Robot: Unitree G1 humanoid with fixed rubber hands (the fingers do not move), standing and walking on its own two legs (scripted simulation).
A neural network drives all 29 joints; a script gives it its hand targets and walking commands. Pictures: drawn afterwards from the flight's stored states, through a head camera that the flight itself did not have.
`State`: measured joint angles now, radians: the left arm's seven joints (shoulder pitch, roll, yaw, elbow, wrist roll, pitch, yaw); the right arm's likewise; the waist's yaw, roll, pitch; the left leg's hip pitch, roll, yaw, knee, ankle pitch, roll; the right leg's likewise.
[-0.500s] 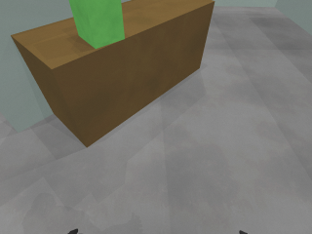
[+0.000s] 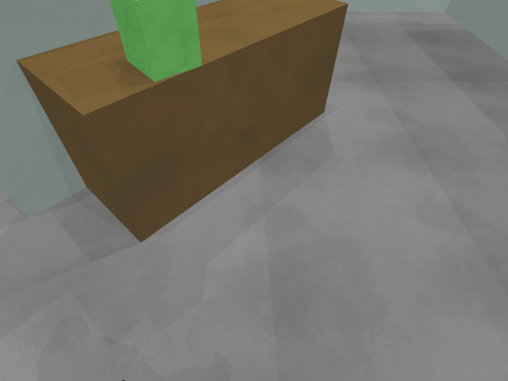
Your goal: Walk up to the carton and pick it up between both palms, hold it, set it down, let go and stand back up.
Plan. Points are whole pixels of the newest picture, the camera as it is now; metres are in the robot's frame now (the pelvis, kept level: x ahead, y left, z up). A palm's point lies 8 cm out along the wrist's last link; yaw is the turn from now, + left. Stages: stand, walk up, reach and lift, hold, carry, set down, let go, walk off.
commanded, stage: stand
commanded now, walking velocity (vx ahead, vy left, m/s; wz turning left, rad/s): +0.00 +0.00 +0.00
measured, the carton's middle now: (157, 28) +1.20 +0.37 +0.06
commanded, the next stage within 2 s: walk up in 1.06 s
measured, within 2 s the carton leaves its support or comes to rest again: neither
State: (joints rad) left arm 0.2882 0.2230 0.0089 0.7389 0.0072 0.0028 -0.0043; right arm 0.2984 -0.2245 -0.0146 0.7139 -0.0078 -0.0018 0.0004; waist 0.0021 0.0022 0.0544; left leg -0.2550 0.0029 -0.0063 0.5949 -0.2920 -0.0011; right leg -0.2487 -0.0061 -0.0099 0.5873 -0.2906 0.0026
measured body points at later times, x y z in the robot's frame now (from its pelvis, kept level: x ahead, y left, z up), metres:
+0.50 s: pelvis +0.00 +0.00 +0.00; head +0.01 +0.00 +0.45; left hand +0.09 +0.25 -0.12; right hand +0.09 -0.25 -0.12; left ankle +0.02 +0.12 -0.73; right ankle +0.02 -0.12 -0.73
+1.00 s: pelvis +0.00 +0.00 +0.00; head +0.01 +0.00 +0.45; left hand +0.07 +0.25 -0.13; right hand +0.08 -0.25 -0.13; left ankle +0.02 +0.12 -0.73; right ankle +0.02 -0.12 -0.73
